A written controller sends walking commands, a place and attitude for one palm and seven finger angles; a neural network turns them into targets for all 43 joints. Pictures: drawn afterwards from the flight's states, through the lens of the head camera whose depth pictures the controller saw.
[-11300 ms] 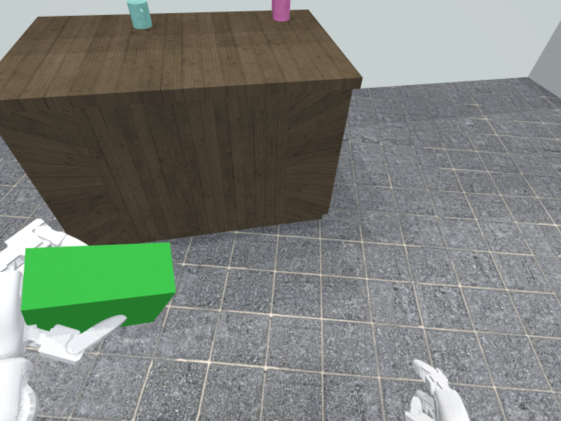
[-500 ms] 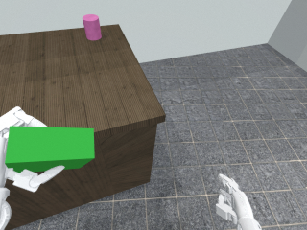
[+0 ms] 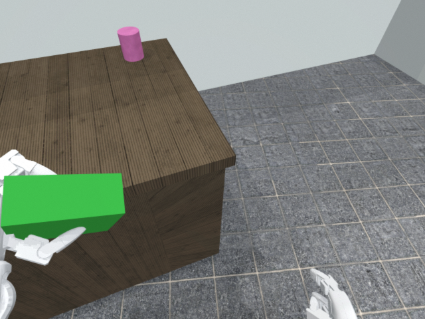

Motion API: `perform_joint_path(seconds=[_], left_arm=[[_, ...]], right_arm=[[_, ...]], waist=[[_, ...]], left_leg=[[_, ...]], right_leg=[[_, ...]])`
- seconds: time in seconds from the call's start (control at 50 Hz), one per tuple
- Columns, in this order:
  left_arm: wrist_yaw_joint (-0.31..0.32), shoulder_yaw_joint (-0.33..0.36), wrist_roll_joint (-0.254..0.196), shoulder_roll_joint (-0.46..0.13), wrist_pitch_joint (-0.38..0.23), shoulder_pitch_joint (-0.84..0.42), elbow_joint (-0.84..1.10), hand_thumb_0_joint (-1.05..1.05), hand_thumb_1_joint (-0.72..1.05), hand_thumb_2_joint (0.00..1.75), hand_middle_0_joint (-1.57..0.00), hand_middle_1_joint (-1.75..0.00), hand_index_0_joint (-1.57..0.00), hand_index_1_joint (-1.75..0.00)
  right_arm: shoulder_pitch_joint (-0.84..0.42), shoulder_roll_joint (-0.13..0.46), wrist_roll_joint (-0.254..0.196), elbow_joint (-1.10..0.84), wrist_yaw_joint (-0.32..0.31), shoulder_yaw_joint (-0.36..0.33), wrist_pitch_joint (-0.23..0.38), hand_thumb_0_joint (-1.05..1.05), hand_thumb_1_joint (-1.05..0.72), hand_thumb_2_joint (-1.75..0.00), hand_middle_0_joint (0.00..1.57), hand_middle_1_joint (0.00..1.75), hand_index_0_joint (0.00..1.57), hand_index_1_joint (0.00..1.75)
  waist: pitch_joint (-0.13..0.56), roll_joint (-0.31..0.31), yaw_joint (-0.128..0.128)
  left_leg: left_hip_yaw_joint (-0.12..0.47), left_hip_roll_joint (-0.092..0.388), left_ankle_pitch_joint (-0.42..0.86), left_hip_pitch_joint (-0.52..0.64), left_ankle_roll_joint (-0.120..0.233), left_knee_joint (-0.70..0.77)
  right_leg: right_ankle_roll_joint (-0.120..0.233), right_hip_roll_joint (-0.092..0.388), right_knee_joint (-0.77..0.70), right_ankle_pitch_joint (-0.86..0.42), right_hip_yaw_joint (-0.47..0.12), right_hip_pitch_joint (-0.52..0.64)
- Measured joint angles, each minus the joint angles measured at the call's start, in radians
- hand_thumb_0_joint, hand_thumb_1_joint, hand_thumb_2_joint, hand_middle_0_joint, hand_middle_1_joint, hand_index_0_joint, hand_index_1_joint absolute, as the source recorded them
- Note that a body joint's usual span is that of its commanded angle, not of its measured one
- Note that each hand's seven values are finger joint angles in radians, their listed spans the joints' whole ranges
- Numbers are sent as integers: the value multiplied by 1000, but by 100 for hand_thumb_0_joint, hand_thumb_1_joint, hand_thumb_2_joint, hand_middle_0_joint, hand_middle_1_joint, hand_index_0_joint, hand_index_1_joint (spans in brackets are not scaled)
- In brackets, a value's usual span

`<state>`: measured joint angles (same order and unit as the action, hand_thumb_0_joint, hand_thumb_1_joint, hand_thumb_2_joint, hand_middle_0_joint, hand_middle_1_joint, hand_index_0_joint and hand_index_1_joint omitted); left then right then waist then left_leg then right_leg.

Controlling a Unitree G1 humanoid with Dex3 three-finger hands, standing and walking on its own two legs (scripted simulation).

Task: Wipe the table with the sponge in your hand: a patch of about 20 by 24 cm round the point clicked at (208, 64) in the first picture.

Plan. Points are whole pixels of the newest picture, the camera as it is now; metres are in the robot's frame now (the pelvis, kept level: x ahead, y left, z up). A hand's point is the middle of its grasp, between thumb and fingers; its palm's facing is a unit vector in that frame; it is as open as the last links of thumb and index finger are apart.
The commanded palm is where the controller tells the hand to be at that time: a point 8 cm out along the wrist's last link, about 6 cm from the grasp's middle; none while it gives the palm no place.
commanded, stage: shuffle to correct the standing spot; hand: left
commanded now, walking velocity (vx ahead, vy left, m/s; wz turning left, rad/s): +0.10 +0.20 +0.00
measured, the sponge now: (83, 207) +0.24 +0.21 +0.15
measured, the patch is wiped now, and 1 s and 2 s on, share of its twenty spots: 0.00 0.00 0.00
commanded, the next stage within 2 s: come to a stop and stand still in 1.40 s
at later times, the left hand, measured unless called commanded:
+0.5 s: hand (27, 201) +0.23 +0.27 +0.17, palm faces +0.36 -0.83 -0.43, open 10.0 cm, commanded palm +0.17 +0.31 +0.19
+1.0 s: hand out of the picture +0.24 +0.40 +0.17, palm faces +0.42 -0.79 -0.44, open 10.0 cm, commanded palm +0.18 +0.43 +0.19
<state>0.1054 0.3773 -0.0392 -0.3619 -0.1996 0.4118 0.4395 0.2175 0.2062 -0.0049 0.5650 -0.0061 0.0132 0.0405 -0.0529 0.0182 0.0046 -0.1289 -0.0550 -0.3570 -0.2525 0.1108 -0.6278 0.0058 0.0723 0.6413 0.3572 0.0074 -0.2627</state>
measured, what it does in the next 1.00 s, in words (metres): steps to the left: right foot, then left foot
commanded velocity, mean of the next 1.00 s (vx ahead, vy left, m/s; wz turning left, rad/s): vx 0.09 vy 0.19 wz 0.00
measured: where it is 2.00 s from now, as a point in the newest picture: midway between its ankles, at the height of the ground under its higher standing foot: outside the picture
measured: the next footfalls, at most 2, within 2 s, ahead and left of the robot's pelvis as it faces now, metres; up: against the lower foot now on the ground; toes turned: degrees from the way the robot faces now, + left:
right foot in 0.36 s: +0.07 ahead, -0.07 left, +0.00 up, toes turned -7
left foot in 0.66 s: +0.11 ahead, +0.27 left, +0.00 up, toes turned +2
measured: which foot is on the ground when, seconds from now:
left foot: down 0.00-0.36, up 0.38-0.64, down 0.66-1.00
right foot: down 0.00-0.16, up 0.18-0.34, down 0.36-0.94, up 0.96-1.00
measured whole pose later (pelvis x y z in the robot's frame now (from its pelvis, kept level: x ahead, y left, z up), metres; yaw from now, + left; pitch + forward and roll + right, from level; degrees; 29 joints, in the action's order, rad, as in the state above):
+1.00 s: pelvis +0.02 +0.15 -0.01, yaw +0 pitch -3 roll +1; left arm 0.13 0.41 -0.03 -0.40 -0.20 0.44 0.52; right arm 0.19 0.19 -0.02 0.60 0.00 -0.02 0.09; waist -0.09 -0.03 0.02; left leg -0.05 0.00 -0.30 -0.36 0.01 -0.71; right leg -0.03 0.10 0.93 0.48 -0.03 -0.39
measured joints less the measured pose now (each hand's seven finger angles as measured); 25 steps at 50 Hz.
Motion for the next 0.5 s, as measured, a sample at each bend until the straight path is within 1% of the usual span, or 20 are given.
perform_joint_path(seconds=[0.04,0.06,0.1,0.12,0.14,0.16,0.18,0.2,0.24,0.26,0.28,0.3,0.32,0.36,0.38,0.4,0.44,0.46,0.48,0.5], left_arm=[[2,-10,3,2,-2,2,-6,0,-48,100,-76,-135,-75,-135],[3,-12,3,-3,-5,4,-1,0,-48,100,-76,-135,-75,-135],[5,-12,0,-10,-14,12,17,0,-48,100,-76,-135,-75,-135],[7,-9,1,-11,-15,17,31,0,-48,100,-76,-135,-75,-135],[10,-3,2,-13,-13,24,49,0,-48,100,-76,-135,-75,-135],[13,4,3,-14,-12,27,66,0,-48,100,-76,-135,-75,-135],[13,10,4,-15,-10,25,73,0,-48,100,-76,-135,-75,-135],[13,15,5,-15,-10,24,68,0,-48,100,-76,-135,-75,-135],[13,18,5,-15,-1,27,47,0,-48,100,-76,-135,-75,-135],[13,16,7,-16,2,28,36,0,-48,100,-76,-135,-75,-135],[13,14,8,-16,4,29,27,0,-48,100,-76,-135,-75,-135],[11,10,7,-17,7,31,20,0,-48,100,-76,-135,-75,-135],[10,6,5,-19,9,35,18,0,-48,100,-76,-135,-75,-135],[8,3,2,-35,9,45,26,0,-48,100,-76,-135,-75,-135],[7,3,2,-43,4,45,32,0,-48,100,-76,-135,-75,-135],[4,0,-1,-40,-1,39,31,0,-48,100,-76,-135,-75,-135],[-3,-4,-12,-21,-2,35,26,0,-48,101,-76,-135,-75,-135],[-4,-4,-15,-10,-1,40,24,0,-48,101,-76,-135,-75,-135],[-3,-4,-15,-1,-1,49,22,0,-48,101,-76,-135,-75,-135],[0,-5,-12,5,0,57,21,0,-48,101,-76,-135,-75,-135]], right_arm=[[5,5,1,-1,2,-2,1,1,-90,-90,20,30,20,30],[5,6,0,0,5,-3,-1,1,-90,-90,20,30,20,30],[-1,10,-4,6,11,-9,-8,1,-90,-90,20,30,20,30],[-5,13,-5,10,14,-12,-13,1,-90,-90,20,30,20,30],[-9,17,-6,11,16,-14,-17,1,-90,-90,20,30,20,30],[-13,22,-7,8,14,-16,-18,1,-90,-90,20,30,20,30],[-19,23,-10,7,10,-22,-16,1,-90,-90,20,30,20,30],[-23,21,-9,6,6,-28,-11,1,-90,-90,20,30,20,30],[-22,12,-4,5,1,-36,3,1,-90,-90,20,30,20,30],[-17,9,-4,6,2,-36,12,1,-91,-90,20,30,20,30],[-11,6,-5,6,5,-34,20,1,-91,-90,20,30,20,30],[-4,6,-7,5,7,-30,26,1,-91,-90,20,30,20,30],[3,8,-8,3,8,-24,29,1,-91,-90,20,30,20,30],[19,15,-6,-9,8,-14,32,1,-90,-90,20,30,20,30],[20,19,-5,-10,8,-13,30,1,-90,-90,20,30,20,30],[12,24,-2,1,8,-15,23,1,-90,-90,20,30,20,30],[-2,28,-3,29,14,-24,5,1,-90,-90,20,30,20,30],[-5,29,-4,39,16,-27,-1,1,-90,-90,20,30,20,30],[-6,28,-5,45,17,-28,-5,1,-90,-90,20,30,20,30],[-5,28,-4,48,16,-28,-5,1,-91,-90,20,30,20,30]], waist=[[5,24,-11],[8,26,-15],[13,12,-12],[13,1,-7],[13,-13,-4],[9,-26,-5],[-3,-40,-2],[-11,-48,1],[-15,-46,-6],[-12,-40,-12],[-10,-35,-17],[-6,-28,-20],[-2,-20,-20],[10,-8,-23],[11,-1,-24],[7,12,-25],[4,16,-16],[5,11,-12],[5,4,-10],[5,-5,-9]], left_leg=[[15,14,-4,-8,-6,-13],[25,18,-7,-25,-24,-36],[52,16,-37,-71,-64,-119],[70,17,-71,-84,-71,-138],[86,21,-74,-80,-74,-105],[86,22,-17,-72,-72,-66],[70,11,6,-69,-59,-70],[55,3,6,-62,-44,-74],[43,-5,4,-40,-24,-51],[44,-8,11,-28,-19,-29],[46,-10,22,-17,-17,-5],[48,-12,33,-9,-17,15],[49,-13,41,-5,-17,28],[52,-19,32,-22,-19,8],[58,-18,1,-53,-30,-57],[78,-14,-33,-96,-50,-165],[112,-12,-48,-181,-89,-383],[121,-3,-33,-214,-102,-457],[126,12,-15,-238,-112,-499],[129,32,1,-253,-118,-506]], right_leg=[[-27,-10,-37,-22,19,19],[-43,-12,-42,-29,25,17],[-63,-9,-30,-28,21,1],[-67,-6,-19,-23,13,-9],[-70,-1,0,-15,1,-22],[-64,6,36,0,-10,-39],[-52,16,95,20,-20,-61],[-40,15,174,68,-30,-87],[-21,-9,323,138,-25,-135],[-15,-21,355,141,-8,-148],[-11,-29,349,131,14,-153],[-7,-37,306,113,39,-147],[-5,-43,235,87,65,-131],[5,-50,37,-5,104,-69],[33,-50,-1,-66,113,-61],[45,-53,8,-73,124,-66],[45,-50,8,-60,121,-66],[40,-45,-7,-62,114,-61],[34,-40,-26,-69,107,-54],[28,-31,-47,-80,100,-48]])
